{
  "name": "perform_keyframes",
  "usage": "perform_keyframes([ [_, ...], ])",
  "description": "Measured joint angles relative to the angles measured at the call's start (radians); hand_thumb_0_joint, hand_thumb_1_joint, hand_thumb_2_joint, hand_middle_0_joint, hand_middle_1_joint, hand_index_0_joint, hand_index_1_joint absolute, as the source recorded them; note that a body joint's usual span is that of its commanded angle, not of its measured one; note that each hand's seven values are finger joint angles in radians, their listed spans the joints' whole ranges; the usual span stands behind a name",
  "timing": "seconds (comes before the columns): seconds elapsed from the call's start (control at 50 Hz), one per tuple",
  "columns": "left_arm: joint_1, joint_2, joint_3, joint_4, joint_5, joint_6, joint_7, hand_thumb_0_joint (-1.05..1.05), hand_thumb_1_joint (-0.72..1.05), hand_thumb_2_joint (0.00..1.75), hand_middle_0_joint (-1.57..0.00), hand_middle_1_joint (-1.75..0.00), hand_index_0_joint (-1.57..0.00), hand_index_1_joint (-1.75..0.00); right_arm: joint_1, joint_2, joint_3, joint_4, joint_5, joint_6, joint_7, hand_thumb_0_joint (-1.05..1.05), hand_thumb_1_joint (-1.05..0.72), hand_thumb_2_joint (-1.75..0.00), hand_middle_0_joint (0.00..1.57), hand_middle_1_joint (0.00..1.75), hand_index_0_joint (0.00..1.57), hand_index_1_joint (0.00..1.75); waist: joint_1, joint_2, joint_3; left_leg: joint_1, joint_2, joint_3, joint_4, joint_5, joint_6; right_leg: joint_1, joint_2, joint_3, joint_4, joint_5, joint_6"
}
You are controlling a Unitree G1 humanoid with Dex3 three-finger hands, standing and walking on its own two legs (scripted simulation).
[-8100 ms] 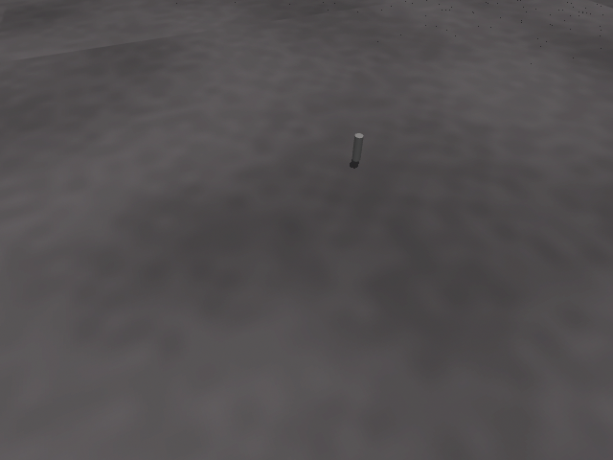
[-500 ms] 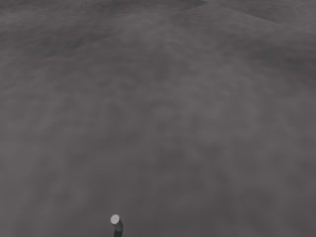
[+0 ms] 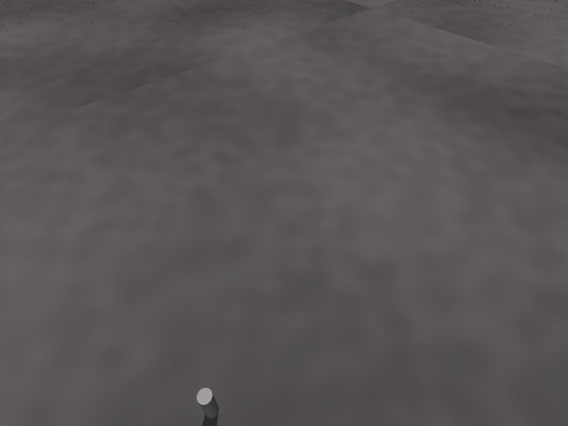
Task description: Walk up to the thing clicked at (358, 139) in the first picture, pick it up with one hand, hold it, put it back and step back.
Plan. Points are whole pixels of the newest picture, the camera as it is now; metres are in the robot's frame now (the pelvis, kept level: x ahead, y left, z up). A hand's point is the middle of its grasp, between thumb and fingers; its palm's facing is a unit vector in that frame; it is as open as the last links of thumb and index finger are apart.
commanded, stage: stand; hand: left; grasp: from the side
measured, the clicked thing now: (208, 403) +0.35 +0.24 -0.71
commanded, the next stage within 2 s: go down in 0.08 s
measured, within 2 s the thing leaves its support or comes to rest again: neither
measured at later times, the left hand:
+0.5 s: hand out of the picture +0.16 +0.27 -0.17, palm faces +0.05 -0.94 -0.34, open 12.8 cm
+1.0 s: hand out of the picture +0.14 +0.29 -0.20, palm faces +0.07 -0.94 -0.32, open 17.4 cm
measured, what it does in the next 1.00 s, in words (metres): lowers itself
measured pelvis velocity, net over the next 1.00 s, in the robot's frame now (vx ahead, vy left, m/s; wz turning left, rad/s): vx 0.00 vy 0.01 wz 0.00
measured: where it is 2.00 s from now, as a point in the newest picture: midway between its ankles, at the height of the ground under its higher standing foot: outside the picture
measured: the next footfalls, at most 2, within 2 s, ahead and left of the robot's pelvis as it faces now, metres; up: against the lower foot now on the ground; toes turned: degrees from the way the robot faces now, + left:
none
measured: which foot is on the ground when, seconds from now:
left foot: down 0.00-1.00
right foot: down 0.00-1.00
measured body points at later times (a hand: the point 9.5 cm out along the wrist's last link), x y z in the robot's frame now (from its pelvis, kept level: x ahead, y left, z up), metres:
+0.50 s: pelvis -0.01 +0.00 -0.02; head +0.05 +0.01 +0.42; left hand +0.15 +0.31 -0.14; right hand +0.08 -0.26 -0.14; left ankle +0.01 +0.13 -0.75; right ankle -0.02 -0.13 -0.75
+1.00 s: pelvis +0.00 +0.01 -0.08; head +0.07 +0.03 +0.36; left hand +0.14 +0.34 -0.18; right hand +0.16 -0.24 -0.16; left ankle +0.01 +0.13 -0.75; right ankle -0.02 -0.13 -0.75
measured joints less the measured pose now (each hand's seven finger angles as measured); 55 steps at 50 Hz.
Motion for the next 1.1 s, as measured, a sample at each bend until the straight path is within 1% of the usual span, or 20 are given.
perform_keyframes([
  [0.2, 0.008, 0.001, -0.001, -0.001, 0.0, 0.0, 0.0, 0.01, 0.9, 0.89, -0.2, -0.3, -0.2, -0.3, 0.006, 0.001, -0.001, 0.003, 0.0, -0.001, 0.0, 0.01, -0.9, -0.9, 0.21, 0.3, 0.2, 0.3, 0.001, 0.0, 0.004, -0.002, -0.001, 0.002, 0.0, 0.0, 0.001, -0.002, -0.001, 0.002, -0.001, 0.001, 0.001],
  [0.22, 0.015, -0.003, 0.005, -0.026, -0.01, 0.002, 0.005, 0.01, 0.9, 0.89, -0.21, -0.29, -0.2, -0.29, 0.02, 0.001, 0.001, -0.034, 0.015, 0.004, -0.007, 0.01, -0.91, -0.9, 0.21, 0.3, 0.2, 0.3, -0.002, 0.001, -0.003, -0.024, -0.001, 0.0, 0.015, -0.005, 0.003, -0.023, -0.002, 0.0, 0.013, -0.004, 0.001],
  [0.24, 0.01, -0.011, 0.013, -0.052, -0.021, -0.005, 0.011, 0.01, 0.88, 0.87, -0.2, -0.28, -0.2, -0.28, 0.041, 0.003, 0.002, -0.086, 0.031, -0.007, -0.018, 0.01, -0.91, -0.91, 0.2, 0.3, 0.2, 0.3, -0.003, 0.004, -0.002, -0.051, -0.002, -0.004, 0.037, -0.012, 0.005, -0.048, -0.003, -0.003, 0.035, -0.012, 0.001],
  [0.26, -0.011, -0.021, 0.028, -0.062, -0.024, -0.015, 0.014, 0.01, 0.86, 0.85, -0.2, -0.26, -0.2, -0.26, 0.058, 0.007, 0.001, -0.132, 0.044, -0.02, -0.027, 0.01, -0.92, -0.91, 0.2, 0.3, 0.2, 0.3, -0.003, 0.007, 0.006, -0.075, -0.003, -0.008, 0.059, -0.018, 0.006, -0.07, -0.005, -0.006, 0.056, -0.019, 0.001],
  [0.3, -0.072, -0.032, 0.062, -0.049, -0.013, -0.023, 0.011, 0.01, 0.8, 0.79, -0.17, -0.22, -0.17, -0.21, 0.077, 0.022, -0.003, -0.201, 0.056, -0.033, -0.038, 0.01, -0.93, -0.91, 0.2, 0.3, 0.2, 0.3, -0.004, 0.009, 0.01, -0.132, -0.003, -0.013, 0.104, -0.031, 0.007, -0.126, -0.006, -0.009, 0.102, -0.034, 0.0],
  [0.36, -0.159, -0.023, 0.118, -0.021, 0.027, -0.019, -0.006, 0.01, 0.66, 0.65, -0.12, -0.17, -0.12, -0.16, 0.09, 0.06, -0.012, -0.272, 0.046, -0.041, -0.041, 0.01, -0.94, -0.91, 0.2, 0.3, 0.2, 0.3, -0.009, -0.002, 0.0, -0.225, 0.002, -0.013, 0.178, -0.054, 0.006, -0.222, -0.003, -0.006, 0.18, -0.059, -0.003],
  [0.4, -0.18, -0.015, 0.157, -0.038, 0.049, -0.013, -0.016, 0.01, 0.55, 0.55, -0.09, -0.14, -0.1, -0.13, 0.104, 0.083, -0.019, -0.311, 0.037, -0.045, -0.036, 0.01, -0.94, -0.91, 0.2, 0.3, 0.2, 0.3, -0.014, -0.008, -0.015, -0.278, 0.006, -0.009, 0.226, -0.075, 0.005, -0.277, -0.001, 0.0, 0.229, -0.078, -0.004],
  [0.44, -0.18, -0.009, 0.18, -0.066, 0.061, 0.001, -0.02, 0.01, 0.44, 0.46, -0.07, -0.13, -0.08, -0.11, 0.12, 0.099, -0.021, -0.342, 0.034, -0.046, -0.033, 0.01, -0.94, -0.91, 0.2, 0.3, 0.2, 0.3, -0.02, -0.011, -0.028, -0.311, 0.008, -0.005, 0.263, -0.094, 0.005, -0.312, 0.0, 0.006, 0.265, -0.095, -0.004],
  [0.5, -0.154, -0.006, 0.205, -0.116, 0.065, 0.035, -0.028, 0.01, 0.27, 0.36, -0.06, -0.13, -0.07, -0.11, 0.142, 0.112, -0.022, -0.38, 0.035, -0.043, -0.03, 0.01, -0.92, -0.91, 0.2, 0.3, 0.2, 0.3, -0.031, -0.009, -0.049, -0.353, 0.009, -0.004, 0.311, -0.12, 0.008, -0.352, -0.001, 0.009, 0.308, -0.118, -0.001],
  [0.58, -0.105, 0.0, 0.222, -0.188, 0.061, 0.071, -0.044, 0.01, 0.04, 0.27, -0.05, -0.15, -0.06, -0.13, 0.159, 0.111, -0.025, -0.424, 0.032, -0.049, -0.029, 0.01, -0.9, -0.9, 0.21, 0.3, 0.2, 0.3, -0.038, -0.003, -0.076, -0.427, 0.01, -0.004, 0.4, -0.167, 0.012, -0.423, -0.003, 0.013, 0.39, -0.16, 0.004],
  [0.7, -0.015, -0.008, 0.23, -0.342, 0.049, 0.101, -0.062, 0.01, -0.27, 0.16, -0.07, -0.14, -0.07, -0.13, 0.158, 0.098, -0.038, -0.478, 0.03, -0.074, -0.039, 0.01, -0.87, -0.89, 0.21, 0.3, 0.2, 0.3, -0.034, 0.002, -0.105, -0.546, 0.011, -0.009, 0.545, -0.238, 0.017, -0.536, -0.005, 0.014, 0.526, -0.227, 0.01],
  [0.78, 0.035, -0.017, 0.232, -0.446, 0.042, 0.13, -0.066, 0.0, -0.42, 0.1, -0.08, -0.13, -0.08, -0.12, 0.145, 0.095, -0.038, -0.504, 0.028, -0.089, -0.05, 0.01, -0.86, -0.89, 0.2, 0.3, 0.2, 0.3, -0.03, 0.003, -0.123, -0.608, 0.013, -0.016, 0.621, -0.274, 0.018, -0.591, -0.005, 0.01, 0.595, -0.262, 0.012],
  [0.86, 0.075, -0.018, 0.235, -0.532, 0.036, 0.169, -0.069, 0.0, -0.5, 0.06, -0.09, -0.12, -0.09, -0.11, 0.129, 0.099, -0.031, -0.528, 0.026, -0.105, -0.064, 0.01, -0.85, -0.89, 0.2, 0.3, 0.2, 0.3, -0.029, 0.003, -0.136, -0.652, 0.016, -0.025, 0.676, -0.3, 0.017, -0.63, -0.003, 0.004, 0.642, -0.286, 0.012],
  [0.98, 0.121, -0.005, 0.249, -0.627, 0.023, 0.218, -0.081, 0.0, -0.56, 0.02, -0.1, -0.1, -0.1, -0.09, 0.115, 0.11, -0.018, -0.565, 0.019, -0.129, -0.077, 0.01, -0.85, -0.89, 0.2, 0.3, 0.2, 0.3, -0.033, 0.004, -0.153, -0.714, 0.018, -0.04, 0.74, -0.327, 0.015, -0.683, -0.001, -0.008, 0.7, -0.314, 0.01],
  [1.1, 0.145, 0.008, 0.277, -0.671, 0.004, 0.213, -0.106, 0.0, -0.58, 0.01, -0.1, -0.09, -0.1, -0.08, 0.109, 0.117, -0.012, -0.589, 0.011, -0.151, -0.081, 0.01, -0.86, -0.89, 0.21, 0.3, 0.2, 0.3, -0.033, 0.005, -0.167, -0.792, 0.021, -0.05, 0.809, -0.35, 0.013, -0.756, 0.001, -0.013, 0.767, -0.339, 0.008],
])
